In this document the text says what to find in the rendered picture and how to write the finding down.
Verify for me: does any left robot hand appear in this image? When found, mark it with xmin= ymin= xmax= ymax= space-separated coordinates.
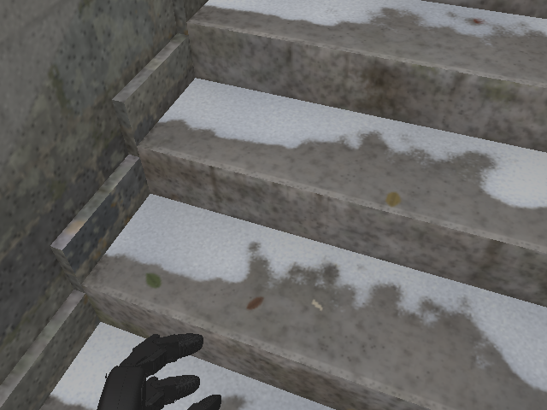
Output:
xmin=97 ymin=333 xmax=221 ymax=410

